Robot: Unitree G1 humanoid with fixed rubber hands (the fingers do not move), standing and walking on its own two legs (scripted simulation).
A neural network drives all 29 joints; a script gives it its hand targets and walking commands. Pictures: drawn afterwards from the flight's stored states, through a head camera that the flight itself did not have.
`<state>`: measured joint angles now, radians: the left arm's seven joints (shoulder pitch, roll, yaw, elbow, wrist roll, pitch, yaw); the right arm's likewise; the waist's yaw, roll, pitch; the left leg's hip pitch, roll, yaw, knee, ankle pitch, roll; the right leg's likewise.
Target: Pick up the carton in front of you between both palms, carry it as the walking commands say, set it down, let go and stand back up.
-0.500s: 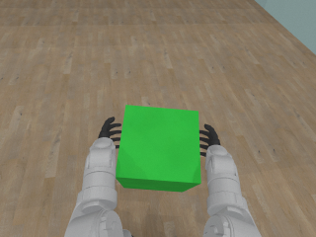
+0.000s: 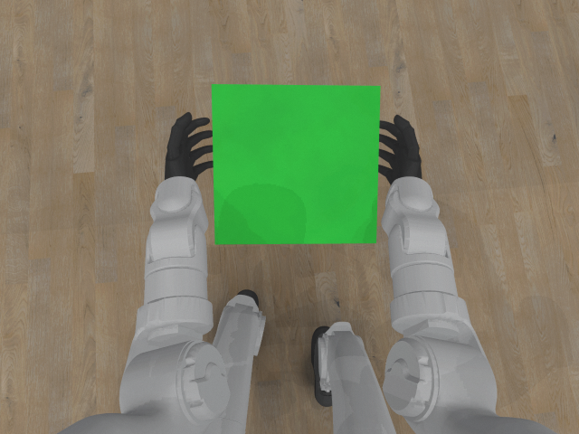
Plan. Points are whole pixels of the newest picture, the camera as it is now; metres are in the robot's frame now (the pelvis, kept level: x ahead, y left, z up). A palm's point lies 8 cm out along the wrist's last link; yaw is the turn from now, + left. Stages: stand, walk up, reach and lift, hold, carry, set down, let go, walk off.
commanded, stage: set down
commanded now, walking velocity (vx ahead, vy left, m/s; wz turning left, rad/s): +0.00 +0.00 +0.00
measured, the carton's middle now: (291, 169) +0.46 +0.06 -0.17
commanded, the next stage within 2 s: none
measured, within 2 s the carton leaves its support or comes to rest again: rests again in 1.78 s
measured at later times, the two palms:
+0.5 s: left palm (201, 187) +0.42 +0.21 -0.23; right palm (366, 167) +0.50 -0.07 -0.22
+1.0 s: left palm (213, 197) +0.43 +0.22 -0.38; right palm (343, 166) +0.55 -0.05 -0.38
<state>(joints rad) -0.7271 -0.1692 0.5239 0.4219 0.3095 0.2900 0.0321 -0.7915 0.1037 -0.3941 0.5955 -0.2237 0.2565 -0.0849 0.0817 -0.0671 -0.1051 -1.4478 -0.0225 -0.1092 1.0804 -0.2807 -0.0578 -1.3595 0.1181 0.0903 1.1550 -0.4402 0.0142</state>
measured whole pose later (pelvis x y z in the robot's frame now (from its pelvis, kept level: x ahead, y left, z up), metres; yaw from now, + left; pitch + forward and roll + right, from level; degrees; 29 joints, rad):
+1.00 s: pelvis -0.04 -0.01 -0.21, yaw +0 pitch +47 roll +3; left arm -1.26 -0.07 0.65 0.57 0.18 0.32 0.15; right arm -1.61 -0.29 -0.05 1.12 -0.08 0.28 -0.10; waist 0.18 -0.06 0.20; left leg -2.22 -0.07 -0.10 1.84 -0.44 -0.13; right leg -2.16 0.20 0.08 1.98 -0.63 0.04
